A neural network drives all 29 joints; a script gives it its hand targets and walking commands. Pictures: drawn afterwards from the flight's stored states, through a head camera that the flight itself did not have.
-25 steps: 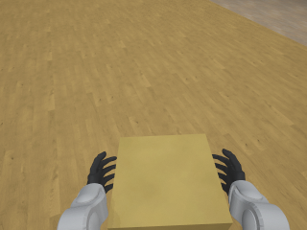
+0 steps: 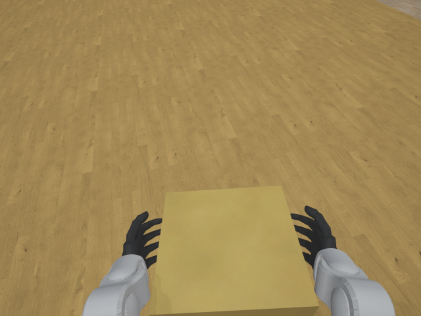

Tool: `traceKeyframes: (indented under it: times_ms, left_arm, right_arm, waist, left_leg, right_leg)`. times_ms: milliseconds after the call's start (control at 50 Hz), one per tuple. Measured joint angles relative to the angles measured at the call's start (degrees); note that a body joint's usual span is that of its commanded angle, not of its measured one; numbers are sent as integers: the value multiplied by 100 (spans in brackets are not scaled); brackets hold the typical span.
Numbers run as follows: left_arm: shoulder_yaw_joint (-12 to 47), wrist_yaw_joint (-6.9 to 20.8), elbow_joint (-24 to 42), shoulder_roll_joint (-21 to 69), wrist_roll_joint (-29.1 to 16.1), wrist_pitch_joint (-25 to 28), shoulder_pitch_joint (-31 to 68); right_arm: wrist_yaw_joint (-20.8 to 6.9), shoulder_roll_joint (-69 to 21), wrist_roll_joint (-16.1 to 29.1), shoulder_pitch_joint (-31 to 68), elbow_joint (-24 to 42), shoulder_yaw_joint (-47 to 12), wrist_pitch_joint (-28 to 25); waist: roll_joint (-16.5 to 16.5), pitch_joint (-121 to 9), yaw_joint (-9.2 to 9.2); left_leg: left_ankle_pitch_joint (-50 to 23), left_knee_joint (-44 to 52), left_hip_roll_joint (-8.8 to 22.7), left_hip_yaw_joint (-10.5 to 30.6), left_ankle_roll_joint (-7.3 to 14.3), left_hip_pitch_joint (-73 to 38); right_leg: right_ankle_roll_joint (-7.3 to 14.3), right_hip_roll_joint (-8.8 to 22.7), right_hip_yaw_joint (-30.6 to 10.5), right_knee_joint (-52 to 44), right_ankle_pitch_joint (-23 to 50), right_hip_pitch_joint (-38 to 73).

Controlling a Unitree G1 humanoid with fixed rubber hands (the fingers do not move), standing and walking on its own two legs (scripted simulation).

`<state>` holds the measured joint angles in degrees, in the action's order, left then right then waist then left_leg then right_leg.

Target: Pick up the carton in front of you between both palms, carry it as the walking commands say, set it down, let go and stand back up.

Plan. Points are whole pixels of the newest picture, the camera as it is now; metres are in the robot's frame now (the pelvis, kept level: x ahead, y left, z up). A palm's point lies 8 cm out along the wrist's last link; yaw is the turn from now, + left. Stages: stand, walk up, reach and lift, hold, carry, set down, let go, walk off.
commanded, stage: carry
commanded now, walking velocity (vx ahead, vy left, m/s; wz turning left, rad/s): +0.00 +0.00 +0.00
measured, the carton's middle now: (228, 274) +0.23 +0.00 -0.02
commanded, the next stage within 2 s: none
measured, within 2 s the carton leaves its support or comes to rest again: neither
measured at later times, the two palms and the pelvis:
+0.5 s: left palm (150, 156) +0.44 +0.16 +0.08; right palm (294, 157) +0.42 -0.14 +0.08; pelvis +0.20 +0.03 -0.01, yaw -4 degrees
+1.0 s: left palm (155, 165) +0.41 +0.14 +0.08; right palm (305, 168) +0.39 -0.15 +0.08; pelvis +0.18 +0.01 -0.01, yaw -5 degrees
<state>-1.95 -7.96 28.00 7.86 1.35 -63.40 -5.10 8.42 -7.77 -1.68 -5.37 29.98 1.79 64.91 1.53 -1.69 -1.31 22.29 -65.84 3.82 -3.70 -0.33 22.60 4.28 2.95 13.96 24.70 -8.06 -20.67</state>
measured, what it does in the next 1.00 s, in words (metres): walks ahead: left foot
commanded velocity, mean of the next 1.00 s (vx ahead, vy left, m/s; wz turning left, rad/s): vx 0.00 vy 0.00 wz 0.00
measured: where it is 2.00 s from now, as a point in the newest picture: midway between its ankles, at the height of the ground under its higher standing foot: outside the picture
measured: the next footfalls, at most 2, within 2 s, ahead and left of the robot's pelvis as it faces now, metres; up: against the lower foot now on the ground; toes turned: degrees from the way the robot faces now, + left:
left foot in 0.26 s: +0.27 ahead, +0.13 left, +0.00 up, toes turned -22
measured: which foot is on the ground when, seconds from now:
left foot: up 0.00-0.24, down 0.26-1.00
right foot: down 0.00-1.00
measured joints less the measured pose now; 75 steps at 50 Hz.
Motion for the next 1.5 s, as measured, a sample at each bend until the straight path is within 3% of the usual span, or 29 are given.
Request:
traceKeyframes:
  times_ms: [140, 240, 260, 300, 340, 380, 460, 580, 1040, 1240, 1500]
  left_arm:
    - [2, 93, 146, 6, 36, 316, -180]
    - [78, 80, 360, -4, 19, 221, -211]
    - [83, 68, 410, -8, 15, 176, -194]
    - [11, 37, 414, -7, 6, 42, -79]
    - [-34, -15, 417, -6, 17, -96, -14]
    - [-45, -51, 403, -11, 24, -205, 25]
    - [-56, -81, 314, -18, 19, -293, 95]
    - [-25, -79, 372, -11, -20, -202, 58]
    - [-34, 17, 187, -8, 78, -272, 19]
    - [-100, 210, -692, -46, 371, -9, 343]
    - [-301, 437, -2216, -60, 831, 1044, 974]
  right_arm:
    - [-71, 13, -144, -134, 101, -182, -315]
    - [-34, 11, -75, -208, 370, -161, -217]
    - [-23, 9, -48, -195, 411, -149, -183]
    - [3, 10, -1, -105, 311, -135, -159]
    - [7, 7, 69, 11, 185, -89, -88]
    - [6, 4, 115, 75, 101, -44, -20]
    - [3, 5, 121, 97, 13, -8, 21]
    - [5, 1, 121, 47, 152, -4, -14]
    - [-22, 4, -5, 49, 10, -34, 137]
    - [-210, 35, -310, 335, -862, 23, -155]
    - [-511, 52, -760, 943, -2375, 237, -1220]
  waist:
    - [-5, -31, 26]
    - [17, -235, 125]
    - [17, -291, 139]
    - [-264, -398, 163]
    - [-450, -484, 152]
    - [-508, -546, 144]
    - [-432, -562, 151]
    - [-262, -473, 198]
    - [-219, -477, 149]
    - [-194, -388, 130]
    - [-192, -221, 142]
  left_leg:
    - [-812, 2554, 34, -273, -90, 680]
    - [-2035, 3871, 2, -566, -125, 198]
    - [-2132, 4051, 14, -624, -38, 9]
    - [-1574, 3935, -121, -738, 248, -120]
    - [-1272, 3810, -190, -829, 328, -157]
    - [-1278, 3773, -204, -864, 171, -182]
    - [-982, 3670, -197, -903, 303, -166]
    - [-904, 3594, -139, -836, 278, -164]
    - [-975, 3366, -5, -732, 157, -145]
    - [-1273, 3582, 59, -707, 149, -136]
    - [-1467, 3676, 116, -678, 144, -30]
  right_leg:
    - [-143, -23, -152, -742, -185, 933]
    - [-341, -74, -196, -283, -899, 1364]
    - [-388, -86, -209, -62, -1116, 1399]
    - [-487, 97, -309, 333, -1364, 1368]
    - [-555, 196, -443, 475, -1561, 1368]
    - [-613, 219, -534, 383, -1541, 1436]
    - [-662, 209, -581, 161, -1606, 1541]
    - [-703, 172, -570, 255, -1522, 1504]
    - [-503, 113, -400, 495, -1755, 1513]
    - [-428, 29, -387, 483, -1574, 1407]
    - [-375, -30, -371, 542, -1472, 1233]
